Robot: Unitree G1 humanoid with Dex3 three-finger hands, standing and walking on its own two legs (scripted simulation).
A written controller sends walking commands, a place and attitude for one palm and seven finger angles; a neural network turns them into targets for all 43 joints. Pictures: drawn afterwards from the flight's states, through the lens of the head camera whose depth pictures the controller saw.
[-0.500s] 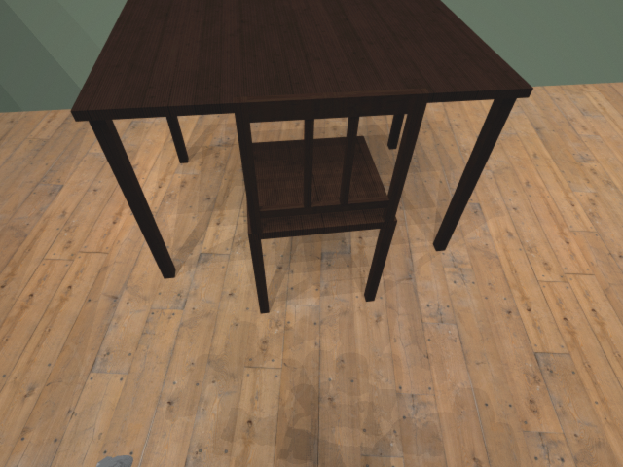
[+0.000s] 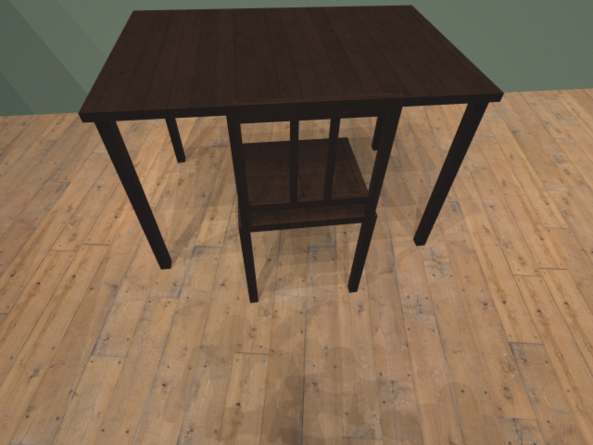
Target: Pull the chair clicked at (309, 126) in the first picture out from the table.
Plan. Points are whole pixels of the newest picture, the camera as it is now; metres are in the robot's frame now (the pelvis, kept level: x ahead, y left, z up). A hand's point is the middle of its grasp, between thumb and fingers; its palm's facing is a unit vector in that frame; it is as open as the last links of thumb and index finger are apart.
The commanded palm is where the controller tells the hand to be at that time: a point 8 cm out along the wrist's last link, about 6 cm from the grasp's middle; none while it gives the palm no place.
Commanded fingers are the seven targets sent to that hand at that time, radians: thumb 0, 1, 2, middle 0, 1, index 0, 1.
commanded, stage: stand and wait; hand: left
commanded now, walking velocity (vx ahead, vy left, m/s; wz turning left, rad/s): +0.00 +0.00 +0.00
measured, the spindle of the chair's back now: (293, 163) +0.79 +0.06 -0.11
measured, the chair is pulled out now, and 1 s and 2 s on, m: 0.00 0.00 0.00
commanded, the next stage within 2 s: look at it before walking up in 0.50 s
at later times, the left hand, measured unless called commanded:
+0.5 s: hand out of the picture +0.06 +0.21 -0.16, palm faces -0.02 -0.95 -0.30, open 7.3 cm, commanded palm none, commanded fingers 0.00 0.90 0.90 -0.20 -0.30 -0.20 -0.30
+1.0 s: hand out of the picture +0.05 +0.22 -0.16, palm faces -0.02 -0.95 -0.31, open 7.3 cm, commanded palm none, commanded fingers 0.00 0.90 0.90 -0.20 -0.30 -0.20 -0.30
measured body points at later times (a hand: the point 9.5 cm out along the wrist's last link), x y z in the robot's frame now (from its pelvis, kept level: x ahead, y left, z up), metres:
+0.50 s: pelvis -0.01 -0.01 +0.00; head -0.01 -0.02 +0.45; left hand +0.06 +0.26 -0.14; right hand +0.04 -0.29 -0.14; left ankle -0.01 +0.11 -0.74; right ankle -0.01 -0.13 -0.74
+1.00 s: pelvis -0.01 -0.02 +0.00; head +0.00 -0.01 +0.45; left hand +0.06 +0.27 -0.14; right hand +0.05 -0.30 -0.14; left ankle -0.01 +0.11 -0.74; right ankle -0.01 -0.13 -0.74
